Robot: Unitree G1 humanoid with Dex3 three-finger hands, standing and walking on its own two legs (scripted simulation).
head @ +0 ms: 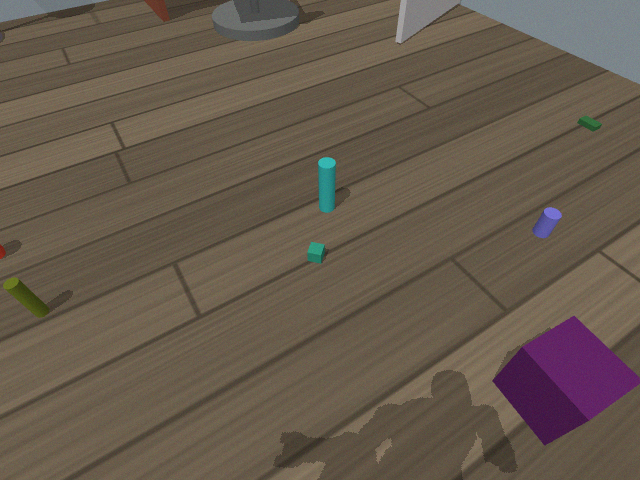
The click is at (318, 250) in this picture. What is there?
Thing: cube
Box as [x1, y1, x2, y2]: [307, 242, 324, 263]
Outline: 311,242 307,252 308,260 320,263 324,253 324,244
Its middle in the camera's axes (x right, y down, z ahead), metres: -0.02 +0.06 +1.55
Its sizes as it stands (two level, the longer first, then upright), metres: 0.055 0.055 0.055
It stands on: the floor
